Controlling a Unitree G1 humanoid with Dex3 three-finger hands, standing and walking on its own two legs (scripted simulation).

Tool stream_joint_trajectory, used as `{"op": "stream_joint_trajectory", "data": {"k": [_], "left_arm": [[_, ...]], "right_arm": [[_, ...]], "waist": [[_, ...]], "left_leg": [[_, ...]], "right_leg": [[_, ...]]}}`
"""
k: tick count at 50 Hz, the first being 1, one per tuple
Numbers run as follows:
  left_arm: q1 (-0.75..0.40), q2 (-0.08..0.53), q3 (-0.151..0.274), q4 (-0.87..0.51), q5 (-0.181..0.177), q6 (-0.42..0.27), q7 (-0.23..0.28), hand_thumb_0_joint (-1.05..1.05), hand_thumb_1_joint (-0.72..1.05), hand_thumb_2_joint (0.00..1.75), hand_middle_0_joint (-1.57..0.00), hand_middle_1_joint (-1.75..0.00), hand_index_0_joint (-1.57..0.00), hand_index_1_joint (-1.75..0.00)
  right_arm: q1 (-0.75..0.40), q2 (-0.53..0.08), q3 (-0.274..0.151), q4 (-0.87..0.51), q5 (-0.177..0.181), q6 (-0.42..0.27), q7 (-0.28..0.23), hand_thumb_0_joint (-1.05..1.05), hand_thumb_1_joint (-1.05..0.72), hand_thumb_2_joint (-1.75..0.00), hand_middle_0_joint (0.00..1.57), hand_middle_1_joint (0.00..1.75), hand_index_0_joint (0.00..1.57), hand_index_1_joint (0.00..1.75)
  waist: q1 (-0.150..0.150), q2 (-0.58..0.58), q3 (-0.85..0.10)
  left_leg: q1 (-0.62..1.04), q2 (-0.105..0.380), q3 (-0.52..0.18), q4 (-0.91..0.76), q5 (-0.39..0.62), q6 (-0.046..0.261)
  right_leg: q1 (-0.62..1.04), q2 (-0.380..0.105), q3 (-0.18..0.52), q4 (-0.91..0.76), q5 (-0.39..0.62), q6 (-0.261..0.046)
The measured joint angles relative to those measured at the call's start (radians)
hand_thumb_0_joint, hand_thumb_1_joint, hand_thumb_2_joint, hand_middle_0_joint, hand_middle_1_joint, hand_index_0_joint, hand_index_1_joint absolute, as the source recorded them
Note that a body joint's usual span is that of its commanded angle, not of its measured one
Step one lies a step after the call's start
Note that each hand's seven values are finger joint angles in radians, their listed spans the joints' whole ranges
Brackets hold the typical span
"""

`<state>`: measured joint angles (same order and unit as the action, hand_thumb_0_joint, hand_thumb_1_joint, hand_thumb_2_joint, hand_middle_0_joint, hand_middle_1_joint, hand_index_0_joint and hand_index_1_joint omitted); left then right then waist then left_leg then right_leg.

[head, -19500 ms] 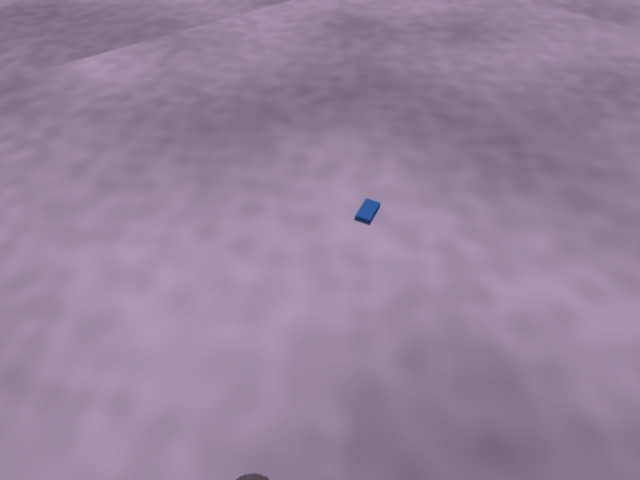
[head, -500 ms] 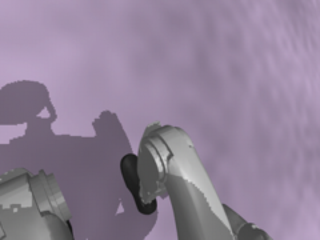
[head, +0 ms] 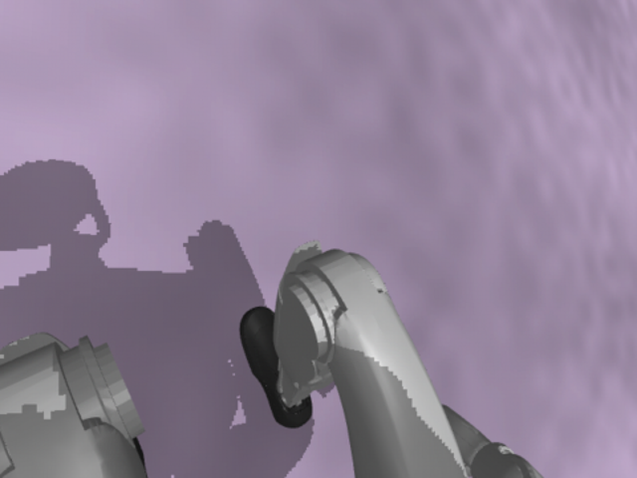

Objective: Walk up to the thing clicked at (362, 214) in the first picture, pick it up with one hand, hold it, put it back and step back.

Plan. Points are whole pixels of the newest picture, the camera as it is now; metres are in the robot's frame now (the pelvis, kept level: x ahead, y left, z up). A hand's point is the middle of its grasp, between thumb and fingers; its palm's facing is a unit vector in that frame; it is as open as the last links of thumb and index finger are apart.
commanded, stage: close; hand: left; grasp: from above
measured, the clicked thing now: out of the picture +0.44 +0.42 -0.29
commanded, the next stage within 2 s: settle in 0.34 s
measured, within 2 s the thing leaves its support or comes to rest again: neither
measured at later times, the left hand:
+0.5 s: hand out of the picture +0.43 +0.41 -0.24, palm faces -0.42 -0.18 -0.89, open 9.9 cm
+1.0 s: hand out of the picture +0.43 +0.45 -0.19, palm faces -0.41 -0.16 -0.90, open 7.9 cm
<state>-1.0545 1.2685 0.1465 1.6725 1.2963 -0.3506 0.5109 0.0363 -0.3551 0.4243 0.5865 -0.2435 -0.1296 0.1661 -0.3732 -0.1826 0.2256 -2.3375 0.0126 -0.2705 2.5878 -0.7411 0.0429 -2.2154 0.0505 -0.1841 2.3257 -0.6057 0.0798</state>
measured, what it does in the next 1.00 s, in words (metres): stands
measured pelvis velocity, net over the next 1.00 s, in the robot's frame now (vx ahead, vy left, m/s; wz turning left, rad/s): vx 0.00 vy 0.00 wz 0.02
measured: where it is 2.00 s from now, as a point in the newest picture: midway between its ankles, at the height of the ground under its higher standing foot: (212, 437)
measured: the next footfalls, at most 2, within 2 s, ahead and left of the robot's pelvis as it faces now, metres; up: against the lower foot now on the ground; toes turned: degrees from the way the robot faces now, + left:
none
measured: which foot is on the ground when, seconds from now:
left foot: down 0.00-1.00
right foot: down 0.00-1.00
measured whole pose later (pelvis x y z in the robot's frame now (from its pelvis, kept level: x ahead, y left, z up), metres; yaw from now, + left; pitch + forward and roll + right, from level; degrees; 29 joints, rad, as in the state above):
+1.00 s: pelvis +0.00 +0.00 +0.01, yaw +1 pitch +28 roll -18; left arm -1.01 1.23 0.20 1.47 1.25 -0.29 0.31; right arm 0.10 -0.36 0.32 0.57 -0.22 -0.05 0.15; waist -0.32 -0.10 0.17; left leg -2.36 0.00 -0.24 2.54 -0.71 0.05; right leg -2.23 0.03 -0.17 2.30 -0.60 0.06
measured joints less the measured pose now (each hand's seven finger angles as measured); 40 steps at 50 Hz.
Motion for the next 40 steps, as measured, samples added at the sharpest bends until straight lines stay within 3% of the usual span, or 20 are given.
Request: {"op": "stream_joint_trajectory", "data": {"k": [26,40], "left_arm": [[-0.002,0.008,0.010,-0.012,-0.015,0.011,-0.023,0.01,0.11,0.47,-0.48,-0.79,-0.57,-0.69],[0.015,-0.002,0.067,-0.095,0.007,0.020,-0.075,0.00,0.17,0.49,-0.56,-0.79,-0.64,-0.70]], "right_arm": [[0.007,-0.004,0.002,-0.007,0.004,0.008,-0.011,0.00,-0.89,-0.89,0.20,0.30,0.20,0.30],[0.028,0.000,-0.028,-0.013,0.004,0.033,-0.015,0.00,-0.90,-0.89,0.20,0.30,0.20,0.30]], "waist": [[-0.005,0.007,0.010],[0.012,0.017,-0.017]], "left_leg": [[-0.008,0.003,0.007,-0.003,0.011,0.006],[-0.007,-0.004,0.005,-0.014,0.010,-0.005]], "right_leg": [[-0.007,0.000,0.004,-0.002,0.009,-0.002],[-0.007,-0.009,0.001,-0.006,0.004,-0.008]]}}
